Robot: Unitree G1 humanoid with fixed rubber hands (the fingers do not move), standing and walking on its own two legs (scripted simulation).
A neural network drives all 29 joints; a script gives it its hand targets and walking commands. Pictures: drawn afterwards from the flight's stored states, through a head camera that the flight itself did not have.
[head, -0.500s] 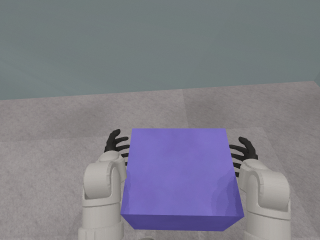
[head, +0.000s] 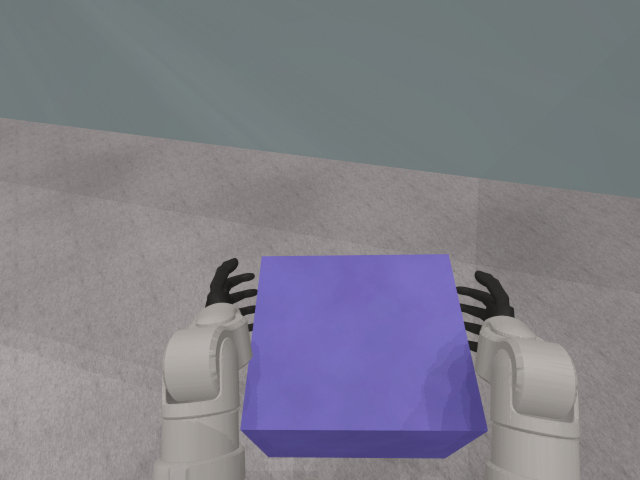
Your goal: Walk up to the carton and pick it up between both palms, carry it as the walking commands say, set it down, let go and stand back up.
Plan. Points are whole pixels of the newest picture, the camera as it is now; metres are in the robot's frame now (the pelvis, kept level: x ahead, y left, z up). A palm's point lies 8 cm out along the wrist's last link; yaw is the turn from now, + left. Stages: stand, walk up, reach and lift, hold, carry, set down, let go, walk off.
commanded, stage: carry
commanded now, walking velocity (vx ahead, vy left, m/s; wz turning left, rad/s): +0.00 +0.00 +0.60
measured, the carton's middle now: (355, 359) +0.28 +0.01 -0.01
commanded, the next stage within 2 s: none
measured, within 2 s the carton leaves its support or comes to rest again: neither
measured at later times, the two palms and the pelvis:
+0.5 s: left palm (65, 454) +0.14 +0.28 +0.08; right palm (370, 369) +0.24 -0.01 +0.07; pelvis -0.08 +0.04 +0.00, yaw +16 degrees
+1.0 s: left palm out of the picture -0.03 +0.36 +0.06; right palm (250, 451) +0.16 +0.11 +0.06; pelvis -0.16 +0.06 -0.01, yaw +34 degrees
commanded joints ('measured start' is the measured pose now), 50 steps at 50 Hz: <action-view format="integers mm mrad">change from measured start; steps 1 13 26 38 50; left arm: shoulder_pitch -560 -557 -552 -524 -673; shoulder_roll -1019 -999 -1008 -955 -1003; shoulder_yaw -694 -679 -718 -658 -739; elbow -50 1 -71 -31 -160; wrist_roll -427 -359 -458 -360 -484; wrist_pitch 20 32 25 30 13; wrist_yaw -495 -471 -489 -461 -480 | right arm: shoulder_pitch -702 -634 -639 -698 -669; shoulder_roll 987 992 960 984 984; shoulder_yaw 766 683 699 759 676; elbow -155 8 -164 -61 -180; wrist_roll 496 499 445 538 464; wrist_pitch -31 -11 -49 -9 -59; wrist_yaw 354 394 335 381 333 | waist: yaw -13 -47 -27 -20 -46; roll -198 164 89 -232 92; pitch -362 -458 -524 -414 -502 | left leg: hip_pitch -115 497 311 173 383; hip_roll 87 398 236 41 321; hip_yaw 16 -388 -260 146 -274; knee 346 -170 -333 -144 -335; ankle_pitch -230 686 207 15 64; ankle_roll -43 173 29 -23 117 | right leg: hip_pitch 235 -294 228 258 -72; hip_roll -438 -78 41 -310 -8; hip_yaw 315 80 28 -14 71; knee -252 525 -182 86 245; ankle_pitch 213 -382 -137 557 -194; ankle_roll -169 137 29 -10 70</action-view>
